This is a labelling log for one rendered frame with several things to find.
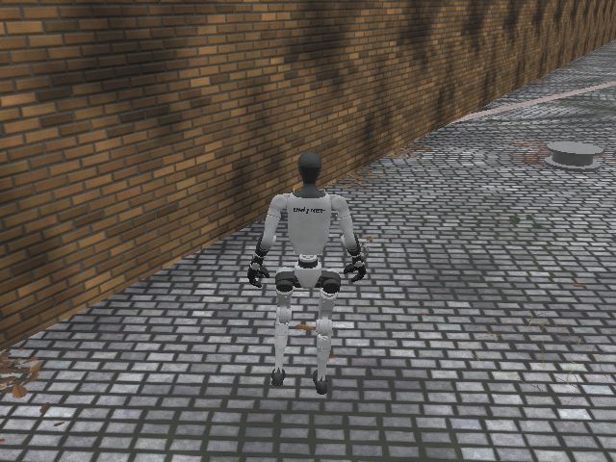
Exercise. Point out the left robot foot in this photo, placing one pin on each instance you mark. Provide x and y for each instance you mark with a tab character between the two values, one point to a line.
277	378

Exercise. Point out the robot foot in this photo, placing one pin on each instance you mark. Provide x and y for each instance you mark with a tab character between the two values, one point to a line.
277	378
321	386

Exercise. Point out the right robot foot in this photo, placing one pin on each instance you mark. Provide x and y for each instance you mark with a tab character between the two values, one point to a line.
321	386

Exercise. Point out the robot right upper arm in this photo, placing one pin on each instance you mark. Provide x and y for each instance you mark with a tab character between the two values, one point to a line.
339	204

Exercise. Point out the robot right forearm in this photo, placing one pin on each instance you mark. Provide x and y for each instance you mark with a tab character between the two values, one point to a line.
356	254

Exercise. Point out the robot left forearm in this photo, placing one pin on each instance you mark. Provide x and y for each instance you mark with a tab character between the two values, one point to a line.
259	255

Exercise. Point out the right robot hand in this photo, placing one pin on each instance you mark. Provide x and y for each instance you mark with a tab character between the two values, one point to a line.
352	268

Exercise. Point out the left robot hand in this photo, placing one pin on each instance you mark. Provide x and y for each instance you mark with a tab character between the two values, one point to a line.
259	273

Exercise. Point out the robot left upper arm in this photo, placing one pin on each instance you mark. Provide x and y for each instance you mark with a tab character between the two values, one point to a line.
279	202

